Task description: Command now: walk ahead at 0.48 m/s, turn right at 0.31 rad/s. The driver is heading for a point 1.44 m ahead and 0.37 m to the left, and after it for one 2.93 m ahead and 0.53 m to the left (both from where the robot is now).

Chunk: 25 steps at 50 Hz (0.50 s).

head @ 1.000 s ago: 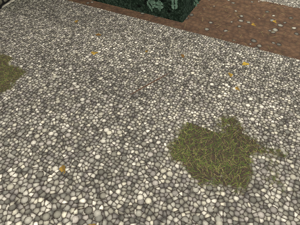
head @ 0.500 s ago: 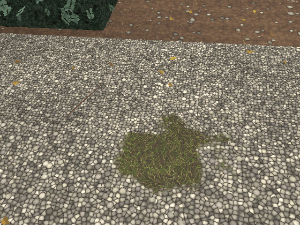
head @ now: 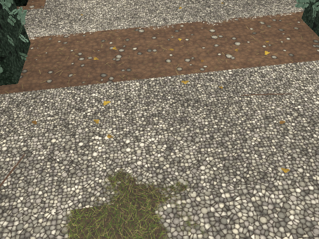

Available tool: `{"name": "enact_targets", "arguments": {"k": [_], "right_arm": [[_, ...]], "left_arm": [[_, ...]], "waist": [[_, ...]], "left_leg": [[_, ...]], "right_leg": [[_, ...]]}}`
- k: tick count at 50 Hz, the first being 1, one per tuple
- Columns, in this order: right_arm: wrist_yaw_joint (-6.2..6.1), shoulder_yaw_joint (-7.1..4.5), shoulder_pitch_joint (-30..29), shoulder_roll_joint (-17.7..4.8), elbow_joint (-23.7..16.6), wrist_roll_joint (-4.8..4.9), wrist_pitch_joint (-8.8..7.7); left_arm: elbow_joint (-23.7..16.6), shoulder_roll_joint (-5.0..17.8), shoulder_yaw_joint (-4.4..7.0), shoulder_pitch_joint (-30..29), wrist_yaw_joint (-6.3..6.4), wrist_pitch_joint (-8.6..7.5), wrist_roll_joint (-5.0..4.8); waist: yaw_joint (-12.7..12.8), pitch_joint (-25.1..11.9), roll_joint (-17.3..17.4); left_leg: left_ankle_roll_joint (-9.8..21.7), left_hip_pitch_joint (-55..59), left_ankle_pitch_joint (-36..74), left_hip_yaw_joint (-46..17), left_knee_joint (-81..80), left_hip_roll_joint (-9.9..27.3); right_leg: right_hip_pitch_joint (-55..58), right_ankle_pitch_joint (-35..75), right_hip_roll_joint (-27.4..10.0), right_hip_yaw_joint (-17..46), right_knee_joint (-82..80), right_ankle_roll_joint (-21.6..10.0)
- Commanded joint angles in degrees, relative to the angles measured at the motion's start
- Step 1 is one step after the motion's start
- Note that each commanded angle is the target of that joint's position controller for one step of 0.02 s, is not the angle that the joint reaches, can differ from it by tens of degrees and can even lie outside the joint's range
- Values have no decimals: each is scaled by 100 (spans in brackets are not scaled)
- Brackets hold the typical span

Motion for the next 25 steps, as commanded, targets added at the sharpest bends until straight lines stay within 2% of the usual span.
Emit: {"name": "enact_targets", "arguments": {"k": [1, 2, 3, 4, 5, 6, 7, 8, 9, 10, 11, 12, 13, 15, 16, 17, 18, 19, 20, 21, 22, 23, 24, 25], "right_arm": [[-32, 16, 436, -327, -128, 96, -56], [-71, 54, 277, -374, -76, 40, -53], [-157, 31, 156, -521, 19, -12, -1], [-207, -40, 394, -782, 199, -196, 29], [-264, -16, 488, -785, 249, -218, 54], [-391, 56, 754, -506, 234, -120, 1], [-481, 84, 1142, -481, 310, -107, -24], [-607, 123, 1035, -458, 228, -51, 40], [-625, 181, 1176, -339, 274, -28, 129], [-631, 203, 1286, -327, 331, -41, 191], [-623, 186, 1342, -349, 368, -18, 252], [-601, 177, 1454, -331, 371, 1, 315], [-582, 189, 1605, -284, 353, 0, 354], [-611, 178, 1694, -208, 374, 42, 500], [-621, 181, 1730, -202, 458, 33, 598], [-627, 146, 1714, -267, 539, 54, 657], [-622, 102, 1701, -316, 591, 83, 644], [-550, 147, 1786, 157, 534, -49, 532], [-368, 253, 2661, 183, 483, -11, 330], [-300, 238, 2589, -153, 384, 135, 189], [-349, 240, 2287, -210, 232, 199, 147], [-539, 186, 1604, -203, 12, 301, 143], [-653, 182, 1250, -333, 25, 284, 264], [-674, 162, 1081, -218, 62, 101, 447]], "left_arm": [[-694, 600, 93, -656, 50, -46, 125], [-720, 566, 85, -636, -20, -16, 178], [-845, 412, 39, -746, -98, -76, 225], [-667, 287, 28, -645, -176, -119, 339], [-655, 283, 21, -583, -220, -171, 372], [-844, 549, 107, -1355, -309, -286, 215], [-924, 410, 53, -1762, -395, -369, 252], [-1037, 346, -17, -1995, -526, -421, 410], [-978, 82, -94, -2035, -640, -468, 527], [-910, 2, -86, -2020, -686, -471, 477], [-829, 41, -48, -1904, -692, -423, 362], [-767, 96, -25, -1903, -687, -373, 244], [-768, 157, -18, -1981, -686, -330, 223], [-560, 183, -6, -1836, -637, -297, 270], [-280, 224, 43, -1285, -590, -300, 299], [41, 274, 116, -447, -544, -328, 363], [406, 482, 219, 643, -472, -323, 435], [724, 705, 207, 1451, -467, -343, 522], [718, 1036, 249, 1496, -477, -336, 444], [731, 996, 349, 1492, -449, -203, 373], [850, 1184, 423, 1478, -436, -134, 360], [759, 1123, 402, 696, -366, -213, 432], [674, 766, 273, 179, -341, -361, 482], [738, 407, 131, -337, -325, -471, 459]], "waist": [[73, 1147, -233], [266, 1257, -180], [357, 1249, 105], [277, 934, 144], [294, 756, 119], [50, 1029, 93], [-219, 941, 316], [-216, 954, 358], [-349, 643, 420], [-293, 468, 485], [-250, 425, 639], [-279, 520, 672], [-363, 657, 626], [-357, 904, 500], [-153, 778, 405], [271, 466, 382], [838, 118, 229], [961, -378, -771], [525, -1120, -2049], [733, -1616, -2049], [623, -1705, -1497], [304, -1481, -619], [121, -813, -579], [-204, 167, -150]], "left_leg": [[1794, 909, 1490, -3608, -1956, 2392], [1532, 294, 1217, -3063, -2078, 2114], [1445, -57, 1379, -2695, -2321, 1942], [1498, -76, 1651, -2459, -2032, 1918], [1443, -105, 2089, -2125, -1982, 1826], [1135, 370, 876, -1827, -1687, 1533], [1072, 831, 608, -1782, -1589, 1486], [945, 247, 202, -1295, -1627, 1143], [808, -290, 105, -938, -1547, 961], [671, -889, 58, -674, -1389, 852], [583, -960, -38, -487, -1161, 844], [527, -725, -153, -466, -872, 948], [448, -313, -193, -517, -685, 993], [250, 824, 11, -648, 118, 1070], [224, 1291, 462, -613, 984, 1006], [187, 1273, 1373, -481, 2143, 888], [46, 373, 1126, -348, 3979, 591], [-105, -1667, -2133, -423, 6339, -5], [18, -3131, -1977, -1390, 6667, 225], [-76, -3651, -1681, -1466, 6628, 379], [-169, -4041, -1271, -1224, 6896, 465], [77, -3798, 662, -1063, 5573, 688], [60, -3626, 1085, -1047, 5416, 870], [-116, -3024, 1522, -1156, 4327, 989]], "right_leg": [[-3002, 450, -669, 360, 440, 14], [-2559, 686, -932, 342, -483, 54], [-2156, 960, -1008, 104, -1080, 103], [-1904, 2034, -1008, -231, -800, 92], [-1795, 2447, -990, -409, -929, 60], [-2571, 3176, -1130, -90, -1750, 7], [-2908, 3697, -1096, -272, -2294, -24], [-2158, 4962, -1119, -678, -3425, 21], [-837, 6009, -964, -1030, -3953, 7], [267, 6496, -814, -1164, -4062, 11], [753, 6562, -754, -1222, -4049, 46], [680, 6279, -797, -1226, -4141, 49], [494, 6010, -841, -1185, -4438, 68], [22, 5840, -1247, -903, -5435, 106], [244, 5876, -1409, -873, -5989, 121], [1094, 6139, -1408, -1057, -6440, 78], [2523, 6347, -1694, -869, -6543, -149], [4518, 7728, -2145, -484, -5152, -326], [5920, 9139, -2578, -424, -3070, -371], [5907, 8140, -2773, 172, -3388, -715], [5435, 5814, -3127, 933, -4104, -1134], [3916, 2176, -3461, 1859, -5562, -1137], [2930, 2430, -3618, 2361, -5763, -1257], [1450, 3530, -3169, 1389, -5830, -993]]}}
